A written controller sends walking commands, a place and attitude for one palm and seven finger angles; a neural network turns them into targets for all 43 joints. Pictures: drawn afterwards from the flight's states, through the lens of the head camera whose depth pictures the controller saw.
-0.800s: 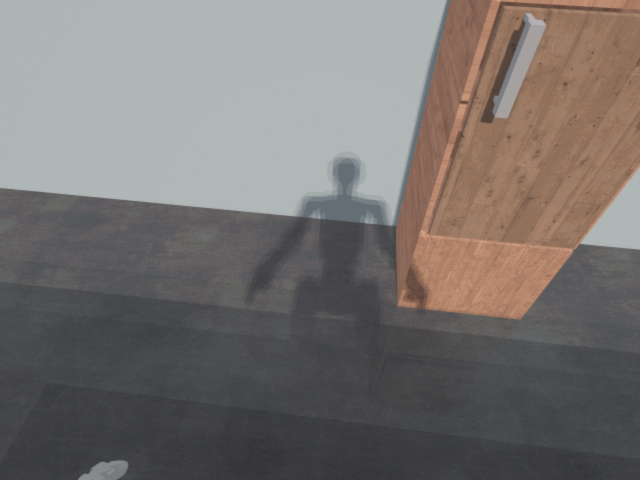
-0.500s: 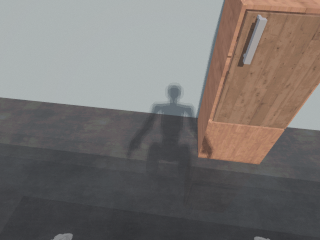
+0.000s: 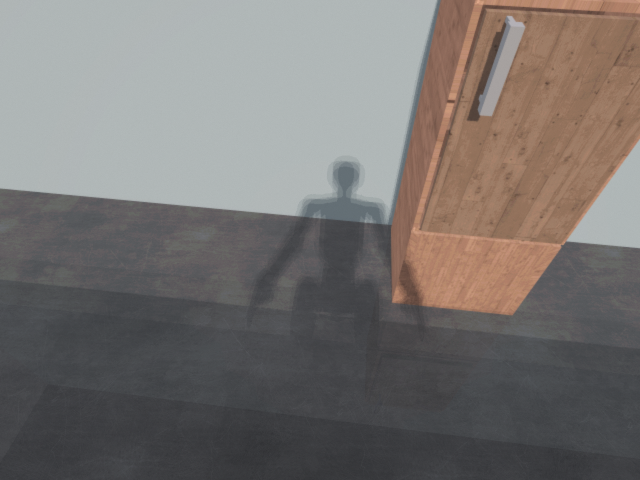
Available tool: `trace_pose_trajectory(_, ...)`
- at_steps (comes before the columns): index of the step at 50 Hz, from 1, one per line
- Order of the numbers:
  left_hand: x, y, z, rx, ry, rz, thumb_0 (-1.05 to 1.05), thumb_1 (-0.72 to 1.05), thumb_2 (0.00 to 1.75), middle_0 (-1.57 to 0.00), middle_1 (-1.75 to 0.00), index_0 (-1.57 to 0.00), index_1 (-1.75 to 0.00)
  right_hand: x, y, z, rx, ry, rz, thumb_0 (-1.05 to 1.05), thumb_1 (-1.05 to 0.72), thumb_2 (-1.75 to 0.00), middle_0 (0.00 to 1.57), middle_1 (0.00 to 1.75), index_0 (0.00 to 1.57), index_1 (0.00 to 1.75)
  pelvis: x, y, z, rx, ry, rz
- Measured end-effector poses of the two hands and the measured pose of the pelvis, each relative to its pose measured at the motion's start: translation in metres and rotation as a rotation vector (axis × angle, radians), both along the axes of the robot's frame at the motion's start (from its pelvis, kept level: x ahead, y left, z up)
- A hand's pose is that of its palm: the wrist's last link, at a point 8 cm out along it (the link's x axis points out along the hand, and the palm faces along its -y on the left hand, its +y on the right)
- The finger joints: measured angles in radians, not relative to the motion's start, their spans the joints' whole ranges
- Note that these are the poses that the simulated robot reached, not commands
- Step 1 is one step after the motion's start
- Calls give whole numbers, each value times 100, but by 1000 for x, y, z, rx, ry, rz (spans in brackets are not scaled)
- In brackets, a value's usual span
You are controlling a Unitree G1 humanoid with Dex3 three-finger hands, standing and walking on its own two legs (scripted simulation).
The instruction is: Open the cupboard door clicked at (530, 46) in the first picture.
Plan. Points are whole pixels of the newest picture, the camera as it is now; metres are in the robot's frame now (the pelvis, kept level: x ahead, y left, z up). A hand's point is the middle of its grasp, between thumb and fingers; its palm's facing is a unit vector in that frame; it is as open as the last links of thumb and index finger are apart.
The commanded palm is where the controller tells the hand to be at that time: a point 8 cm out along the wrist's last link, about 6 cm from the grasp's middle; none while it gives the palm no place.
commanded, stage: stand and wait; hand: left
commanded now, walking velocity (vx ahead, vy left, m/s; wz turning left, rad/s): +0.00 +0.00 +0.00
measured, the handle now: (497, 67) +0.83 -0.30 +0.15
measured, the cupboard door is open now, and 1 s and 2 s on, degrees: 0 0 0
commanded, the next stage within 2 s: look at it before walking up in 0.12 s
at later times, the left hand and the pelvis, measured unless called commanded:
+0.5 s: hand out of the picture +0.09 +0.25 -0.15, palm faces -0.02 -0.94 -0.33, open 7.4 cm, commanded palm none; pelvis +0.01 +0.00 +0.00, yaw +0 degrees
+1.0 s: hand out of the picture +0.08 +0.24 -0.16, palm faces -0.04 -0.94 -0.33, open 7.4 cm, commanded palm none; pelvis +0.01 +0.00 +0.00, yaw -3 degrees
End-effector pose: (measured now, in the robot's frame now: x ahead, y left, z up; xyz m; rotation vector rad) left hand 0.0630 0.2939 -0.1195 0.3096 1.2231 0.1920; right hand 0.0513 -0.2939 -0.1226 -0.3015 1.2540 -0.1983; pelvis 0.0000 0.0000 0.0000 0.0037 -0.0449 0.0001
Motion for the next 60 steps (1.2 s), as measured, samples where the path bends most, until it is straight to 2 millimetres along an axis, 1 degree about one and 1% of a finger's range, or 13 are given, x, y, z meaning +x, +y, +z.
trace_pose_trajectory(6,6,-2,0,-5,-16,-9,1,90,90,-20,-30,-21,-30,3,3,0,6,-11,1,1,-90,-90,21,30,20,30,-1,1,0,0,3,-2)
trace_pose_trajectory(15,14,-3,1,-10,-28,-13,1,90,90,-20,-30,-21,-30,14,6,2,8,-30,11,1,-90,-90,21,30,20,30,2,2,1,1,8,-1)
trace_pose_trajectory(30,18,0,2,-3,-21,-6,1,90,90,-20,-30,-21,-30,35,4,6,2,-57,23,1,-90,-90,21,30,20,30,9,2,2,0,7,-1)
trace_pose_trajectory(38,18,1,3,-1,-21,-2,1,90,90,-20,-30,-21,-30,39,3,6,0,-59,26,1,-90,-90,21,30,20,30,11,1,2,0,5,1)
trace_pose_trajectory(45,18,0,3,-1,-18,-4,1,90,90,-20,-30,-21,-30,37,3,6,-1,-58,23,1,-90,-90,21,30,20,30,11,0,2,0,4,-6)
trace_pose_trajectory(48,17,-2,1,1,-6,-6,1,90,90,-20,-30,-21,-30,35,4,5,-2,-67,3,0,-90,-90,21,30,20,30,9,0,1,1,8,-29)
trace_pose_trajectory(51,15,-10,-6,-10,19,-21,1,90,90,-20,-30,-20,-30,27,9,-1,12,-78,-32,0,-90,-90,21,30,20,30,6,0,-3,4,13,-60)
trace_pose_trajectory(56,11,-31,-19,-49,53,-63,1,90,90,-20,-30,-20,-30,1,21,-15,55,-71,-99,0,-90,-90,21,30,20,30,-2,-3,-11,18,21,-108)
trace_pose_trajectory(60,9,-51,-27,-67,56,-90,1,90,90,-20,-30,-20,-30,-23,22,-34,96,-54,-152,0,-90,-90,21,30,20,30,-9,-11,-22,38,11,-158)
